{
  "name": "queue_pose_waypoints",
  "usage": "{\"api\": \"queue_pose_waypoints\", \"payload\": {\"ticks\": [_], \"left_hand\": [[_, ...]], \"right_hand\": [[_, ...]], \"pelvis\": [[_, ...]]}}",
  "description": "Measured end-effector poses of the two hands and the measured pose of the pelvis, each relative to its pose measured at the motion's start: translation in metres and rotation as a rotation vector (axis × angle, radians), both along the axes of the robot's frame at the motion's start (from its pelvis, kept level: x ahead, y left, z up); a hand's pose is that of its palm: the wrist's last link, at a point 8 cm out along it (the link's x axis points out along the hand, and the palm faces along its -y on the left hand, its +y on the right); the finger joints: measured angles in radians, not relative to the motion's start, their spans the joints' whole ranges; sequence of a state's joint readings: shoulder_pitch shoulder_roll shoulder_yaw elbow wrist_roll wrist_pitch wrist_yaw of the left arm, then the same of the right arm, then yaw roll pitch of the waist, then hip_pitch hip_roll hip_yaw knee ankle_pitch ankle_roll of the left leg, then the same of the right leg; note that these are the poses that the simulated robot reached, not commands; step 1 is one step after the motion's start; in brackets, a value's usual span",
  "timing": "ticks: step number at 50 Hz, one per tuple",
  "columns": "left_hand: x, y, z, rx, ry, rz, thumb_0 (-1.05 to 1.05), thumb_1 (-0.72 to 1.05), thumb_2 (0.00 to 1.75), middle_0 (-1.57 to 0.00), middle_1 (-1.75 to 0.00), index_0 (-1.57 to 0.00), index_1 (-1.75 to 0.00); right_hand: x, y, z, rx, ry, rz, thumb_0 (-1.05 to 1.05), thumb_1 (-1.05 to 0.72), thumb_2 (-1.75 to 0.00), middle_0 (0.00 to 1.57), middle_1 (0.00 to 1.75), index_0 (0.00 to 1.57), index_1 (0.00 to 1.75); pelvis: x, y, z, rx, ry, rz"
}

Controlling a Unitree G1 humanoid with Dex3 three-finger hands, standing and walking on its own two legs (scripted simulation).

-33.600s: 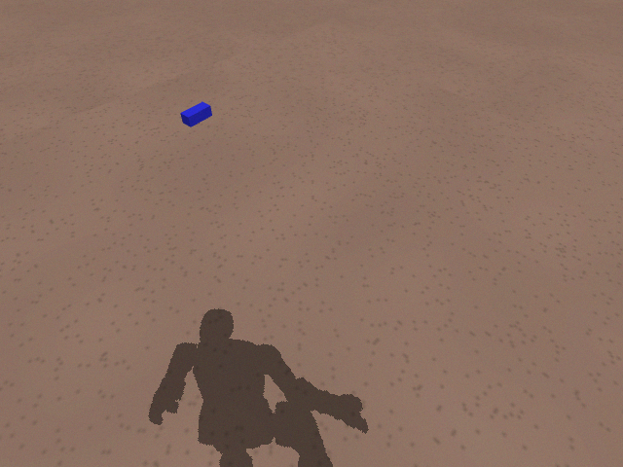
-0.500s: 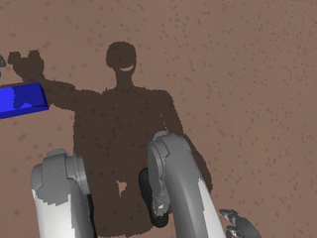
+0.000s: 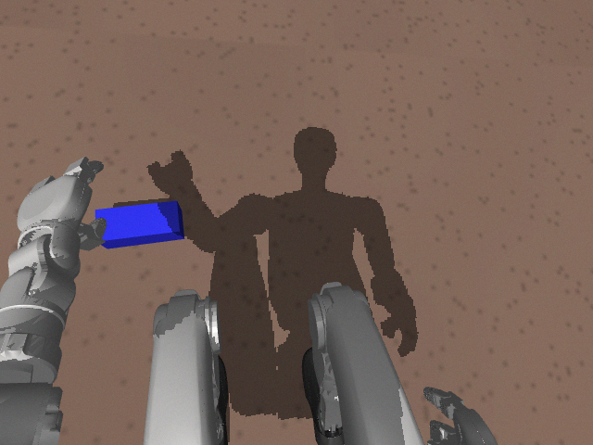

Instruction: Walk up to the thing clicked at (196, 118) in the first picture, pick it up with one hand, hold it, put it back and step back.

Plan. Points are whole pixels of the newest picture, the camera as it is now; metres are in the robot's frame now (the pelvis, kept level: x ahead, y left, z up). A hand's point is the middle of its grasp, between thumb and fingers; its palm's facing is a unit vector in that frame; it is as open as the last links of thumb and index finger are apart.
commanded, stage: home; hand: left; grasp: from above
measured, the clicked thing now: (141, 225) +0.49 +0.28 -0.40
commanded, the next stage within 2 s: none
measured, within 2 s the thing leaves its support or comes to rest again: neither
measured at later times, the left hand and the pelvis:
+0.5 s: hand (16, 330) +0.26 +0.23 +0.09, palm faces +0.05 -0.93 -0.36, open 7.4 cm; pelvis +0.02 +0.00 +0.18, yaw +5 degrees
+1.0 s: hand out of the picture +0.21 +0.21 +0.25, palm faces +0.19 -0.96 -0.21, open 7.4 cm; pelvis +0.08 +0.01 +0.29, yaw +8 degrees
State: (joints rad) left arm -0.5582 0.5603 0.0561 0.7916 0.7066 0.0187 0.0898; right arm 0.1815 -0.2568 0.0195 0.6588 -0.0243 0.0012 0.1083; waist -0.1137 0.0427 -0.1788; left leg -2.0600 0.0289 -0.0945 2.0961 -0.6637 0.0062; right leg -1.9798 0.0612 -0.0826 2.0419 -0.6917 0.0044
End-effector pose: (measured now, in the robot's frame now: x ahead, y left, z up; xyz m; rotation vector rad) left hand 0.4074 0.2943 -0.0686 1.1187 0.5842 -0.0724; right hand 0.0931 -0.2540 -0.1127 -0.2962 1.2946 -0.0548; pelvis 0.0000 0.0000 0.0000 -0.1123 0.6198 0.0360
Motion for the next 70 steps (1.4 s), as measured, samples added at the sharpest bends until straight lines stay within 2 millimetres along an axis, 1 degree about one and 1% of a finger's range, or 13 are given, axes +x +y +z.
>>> {"api": "queue_pose_waypoints", "payload": {"ticks": [3, 7, 12, 16, 21, 27, 34, 40, 44, 49, 54, 59, 70], "left_hand": [[-0.028, 0.001, 0.024, -0.095, 0.004, 0.053, 0.00, 0.62, 0.88, -0.21, -0.38, -0.21, -0.39], [-0.062, 0.000, 0.053, -0.204, -0.003, 0.125, 0.00, 0.76, 0.89, -0.21, -0.34, -0.21, -0.34], [-0.098, -0.003, 0.090, -0.333, -0.017, 0.248, 0.00, 0.85, 0.90, -0.21, -0.31, -0.21, -0.32], [-0.123, -0.009, 0.118, -0.434, -0.010, 0.348, 0.01, 0.88, 0.90, -0.21, -0.31, -0.21, -0.31], [-0.146, -0.017, 0.156, -0.562, 0.001, 0.464, 0.01, 0.89, 0.90, -0.21, -0.30, -0.21, -0.31], [-0.166, -0.022, 0.205, -0.662, 0.013, 0.581, 0.01, 0.90, 0.90, -0.20, -0.30, -0.20, -0.31], [-0.184, -0.027, 0.260, -0.750, 0.025, 0.677, 0.01, 0.90, 0.90, -0.20, -0.30, -0.20, -0.30], [-0.199, -0.033, 0.304, -0.782, 0.014, 0.692, 0.01, 0.91, 0.90, -0.20, -0.30, -0.20, -0.30], [-0.207, -0.036, 0.327, -0.788, -0.002, 0.684, 0.01, 0.91, 0.90, -0.20, -0.30, -0.20, -0.30], [-0.216, -0.037, 0.339, -0.792, -0.011, 0.681, 0.01, 0.91, 0.90, -0.20, -0.30, -0.20, -0.30], [-0.221, -0.039, 0.339, -0.798, -0.001, 0.690, 0.01, 0.91, 0.90, -0.20, -0.30, -0.20, -0.30], [-0.223, -0.041, 0.336, -0.803, 0.004, 0.697, 0.01, 0.91, 0.90, -0.20, -0.30, -0.20, -0.30], [-0.220, -0.046, 0.335, -0.800, 0.006, 0.689, 0.01, 0.91, 0.90, -0.20, -0.30, -0.20, -0.30]], "right_hand": [[0.029, -0.002, 0.025, -0.016, -0.079, 0.031, 0.01, -0.90, -0.90, 0.20, 0.30, 0.20, 0.30], [0.066, -0.001, 0.060, -0.034, -0.192, 0.069, 0.01, -0.90, -0.90, 0.20, 0.30, 0.20, 0.30], [0.103, 0.008, 0.105, -0.036, -0.330, 0.094, 0.01, -0.90, -0.90, 0.20, 0.30, 0.20, 0.30], [0.122, 0.020, 0.141, -0.022, -0.418, 0.099, 0.01, -0.90, -0.90, 0.20, 0.30, 0.20, 0.30], [0.133, 0.036, 0.185, 0.000, -0.490, 0.089, 0.01, -0.90, -0.90, 0.20, 0.30, 0.20, 0.30], [0.131, 0.048, 0.232, 0.005, -0.519, 0.069, 0.01, -0.90, -0.90, 0.20, 0.30, 0.20, 0.30], [0.124, 0.048, 0.280, -0.021, -0.536, 0.034, 0.01, -0.90, -0.90, 0.21, 0.30, 0.20, 0.30], [0.127, 0.045, 0.315, -0.043, -0.586, 0.007, 0.02, -0.90, -0.90, 0.21, 0.30, 0.20, 0.30], [0.136, 0.044, 0.331, -0.047, -0.641, 0.004, 0.02, -0.90, -0.90, 0.21, 0.30, 0.20, 0.30], [0.153, 0.045, 0.344, -0.038, -0.708, 0.022, 0.02, -0.90, -0.90, 0.20, 0.30, 0.20, 0.30], [0.167, 0.048, 0.352, -0.024, -0.761, 0.059, 0.02, -0.90, -0.90, 0.20, 0.30, 0.20, 0.30], [0.173, 0.049, 0.355, -0.017, -0.779, 0.084, 0.02, -0.90, -0.90, 0.21, 0.30, 0.20, 0.30], [0.164, 0.043, 0.347, -0.024, -0.736, 0.075, 0.02, -0.90, -0.90, 0.21, 0.30, 0.20, 0.30]], "pelvis": [[0.000, 0.000, 0.023, 0.006, -0.018, 0.010], [0.000, 0.000, 0.051, 0.013, -0.046, 0.026], [0.002, -0.001, 0.085, 0.022, -0.089, 0.041], [0.006, -0.001, 0.113, 0.029, -0.127, 0.051], [0.015, 0.001, 0.150, 0.037, -0.176, 0.064], [0.030, 0.003, 0.195, 0.046, -0.239, 0.080], [0.050, 0.006, 0.242, 0.059, -0.315, 0.095], [0.066, 0.009, 0.271, 0.071, -0.373, 0.100], [0.074, 0.010, 0.281, 0.078, -0.403, 0.103], [0.078, 0.010, 0.288, 0.086, -0.432, 0.107], [0.077, 0.008, 0.289, 0.093, -0.447, 0.112], [0.076, 0.005, 0.289, 0.097, -0.450, 0.115], [0.077, 0.001, 0.289, 0.100, -0.450, 0.112]]}}
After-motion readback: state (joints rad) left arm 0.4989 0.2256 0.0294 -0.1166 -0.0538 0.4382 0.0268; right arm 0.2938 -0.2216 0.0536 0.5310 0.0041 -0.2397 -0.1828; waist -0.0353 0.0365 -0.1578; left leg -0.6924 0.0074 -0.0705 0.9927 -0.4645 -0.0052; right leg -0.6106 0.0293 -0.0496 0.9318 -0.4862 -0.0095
